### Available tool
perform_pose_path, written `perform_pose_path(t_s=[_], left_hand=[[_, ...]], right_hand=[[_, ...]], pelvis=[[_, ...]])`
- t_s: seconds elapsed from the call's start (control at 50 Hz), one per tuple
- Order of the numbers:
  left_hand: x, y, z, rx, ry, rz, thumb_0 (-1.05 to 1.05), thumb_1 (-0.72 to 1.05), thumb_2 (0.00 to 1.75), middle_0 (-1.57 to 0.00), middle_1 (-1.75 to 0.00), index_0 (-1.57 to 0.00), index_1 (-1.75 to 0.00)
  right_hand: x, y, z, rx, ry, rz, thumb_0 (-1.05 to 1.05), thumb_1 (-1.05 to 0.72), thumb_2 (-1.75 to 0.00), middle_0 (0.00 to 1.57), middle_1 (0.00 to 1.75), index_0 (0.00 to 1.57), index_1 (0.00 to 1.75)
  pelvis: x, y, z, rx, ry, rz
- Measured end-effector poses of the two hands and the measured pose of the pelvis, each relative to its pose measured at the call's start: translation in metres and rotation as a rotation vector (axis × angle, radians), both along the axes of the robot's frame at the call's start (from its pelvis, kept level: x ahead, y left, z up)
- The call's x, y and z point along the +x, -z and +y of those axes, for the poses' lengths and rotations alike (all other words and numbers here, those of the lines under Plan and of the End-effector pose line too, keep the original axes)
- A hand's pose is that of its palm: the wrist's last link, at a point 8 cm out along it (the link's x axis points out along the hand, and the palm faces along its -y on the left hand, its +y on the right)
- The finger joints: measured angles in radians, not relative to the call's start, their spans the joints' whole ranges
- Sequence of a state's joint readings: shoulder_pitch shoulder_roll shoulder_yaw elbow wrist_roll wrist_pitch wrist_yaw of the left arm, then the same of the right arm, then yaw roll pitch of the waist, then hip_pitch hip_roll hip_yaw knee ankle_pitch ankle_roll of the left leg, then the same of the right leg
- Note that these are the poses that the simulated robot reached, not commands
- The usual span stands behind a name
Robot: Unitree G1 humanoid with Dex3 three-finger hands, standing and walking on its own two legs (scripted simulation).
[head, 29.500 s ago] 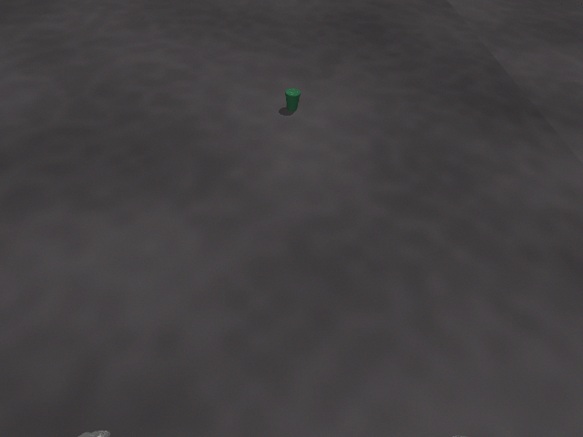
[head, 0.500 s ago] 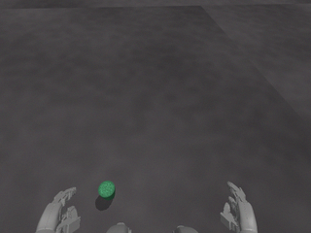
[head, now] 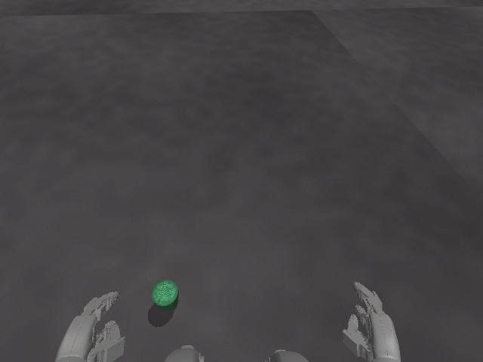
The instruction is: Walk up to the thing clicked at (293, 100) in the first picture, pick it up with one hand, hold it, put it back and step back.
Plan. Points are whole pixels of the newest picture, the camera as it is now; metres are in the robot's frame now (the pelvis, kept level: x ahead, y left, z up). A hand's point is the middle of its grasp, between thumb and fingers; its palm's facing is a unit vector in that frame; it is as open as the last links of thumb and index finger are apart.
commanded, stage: home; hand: left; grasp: from above
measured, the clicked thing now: (167, 298) +0.43 +0.23 -0.66
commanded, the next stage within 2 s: stand in 0.12 s
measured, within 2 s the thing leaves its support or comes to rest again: neither
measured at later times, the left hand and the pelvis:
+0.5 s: hand out of the picture +0.12 +0.24 -0.10, palm faces +0.01 -0.94 -0.34, open 7.4 cm; pelvis +0.00 +0.01 +0.03, yaw -1 degrees
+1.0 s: hand out of the picture +0.05 +0.25 -0.10, palm faces +0.01 -0.94 -0.33, open 7.4 cm; pelvis -0.01 +0.01 +0.06, yaw -2 degrees
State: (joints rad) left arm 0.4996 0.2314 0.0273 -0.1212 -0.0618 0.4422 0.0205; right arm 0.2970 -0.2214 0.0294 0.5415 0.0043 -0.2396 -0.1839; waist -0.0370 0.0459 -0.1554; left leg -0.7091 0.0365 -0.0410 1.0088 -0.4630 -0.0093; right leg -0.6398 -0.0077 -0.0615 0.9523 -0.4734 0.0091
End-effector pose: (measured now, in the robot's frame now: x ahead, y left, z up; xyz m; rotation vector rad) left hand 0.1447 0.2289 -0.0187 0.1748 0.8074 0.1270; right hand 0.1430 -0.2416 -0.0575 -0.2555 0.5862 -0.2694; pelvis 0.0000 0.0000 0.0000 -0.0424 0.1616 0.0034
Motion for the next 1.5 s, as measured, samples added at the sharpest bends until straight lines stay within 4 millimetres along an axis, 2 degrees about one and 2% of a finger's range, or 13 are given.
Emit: perform_pose_path(t_s=[0.22,0.32,0.44,0.54,0.68,0.8,0.96,1.24,1.5], left_hand=[[-0.001,0.000,0.001,0.000,0.000,-0.001,0.01,0.91,0.90,-0.20,-0.30,-0.20,-0.30],[0.002,0.025,0.018,0.104,0.046,-0.003,0.01,0.90,0.90,-0.21,-0.30,-0.20,-0.30],[-0.024,0.044,0.044,0.134,0.008,0.131,0.01,0.91,0.90,-0.21,-0.30,-0.20,-0.30],[-0.052,0.053,0.056,0.134,-0.031,0.247,0.01,0.91,0.90,-0.20,-0.30,-0.20,-0.30],[-0.080,0.054,0.060,0.111,-0.067,0.355,0.01,0.91,0.90,-0.20,-0.30,-0.20,-0.30],[-0.093,0.051,0.061,0.099,-0.080,0.407,0.01,0.91,0.90,-0.21,-0.30,-0.20,-0.30],[-0.099,0.044,0.063,0.112,-0.081,0.427,0.01,0.91,0.90,-0.21,-0.30,-0.20,-0.30],[-0.108,0.040,0.061,0.129,-0.074,0.450,0.01,0.91,0.90,-0.21,-0.30,-0.20,-0.30],[-0.103,0.042,0.057,0.115,-0.057,0.460,0.01,0.91,0.90,-0.21,-0.30,-0.20,-0.30]], right_hand=[[-0.001,0.000,0.001,0.001,0.003,-0.006,0.02,-0.90,-0.90,0.20,0.30,0.21,0.30],[-0.011,0.019,-0.005,-0.039,-0.144,0.267,0.01,-0.90,-0.90,0.20,0.30,0.21,0.30],[-0.036,0.021,-0.022,0.005,-0.093,0.422,0.01,-0.90,-0.90,0.20,0.30,0.21,0.30],[-0.056,0.017,-0.029,0.014,-0.032,0.497,0.01,-0.90,-0.90,0.20,0.30,0.21,0.30],[-0.075,0.014,-0.023,0.037,0.010,0.570,0.01,-0.90,-0.90,0.20,0.30,0.21,0.30],[-0.084,0.011,-0.014,0.063,0.024,0.596,0.01,-0.90,-0.90,0.20,0.30,0.21,0.30],[-0.092,0.010,-0.014,0.083,0.036,0.612,0.01,-0.90,-0.90,0.20,0.30,0.21,0.30],[-0.111,0.007,-0.034,0.079,0.070,0.650,0.01,-0.90,-0.90,0.20,0.30,0.21,0.30],[-0.122,0.006,-0.039,0.076,0.082,0.688,0.01,-0.90,-0.90,0.20,0.30,0.21,0.30]], pelvis=[[-0.001,0.000,0.001,-0.001,0.000,0.001],[-0.009,-0.010,0.001,0.032,0.011,-0.093],[-0.008,-0.022,0.003,0.047,0.019,-0.141],[-0.003,-0.033,0.007,0.041,0.022,-0.169],[0.001,-0.046,0.013,0.036,0.024,-0.201],[0.000,-0.056,0.016,0.038,0.029,-0.223],[-0.006,-0.062,0.015,0.044,0.032,-0.241],[-0.014,-0.065,0.007,0.039,0.035,-0.248],[-0.013,-0.066,0.005,0.038,0.037,-0.237]])
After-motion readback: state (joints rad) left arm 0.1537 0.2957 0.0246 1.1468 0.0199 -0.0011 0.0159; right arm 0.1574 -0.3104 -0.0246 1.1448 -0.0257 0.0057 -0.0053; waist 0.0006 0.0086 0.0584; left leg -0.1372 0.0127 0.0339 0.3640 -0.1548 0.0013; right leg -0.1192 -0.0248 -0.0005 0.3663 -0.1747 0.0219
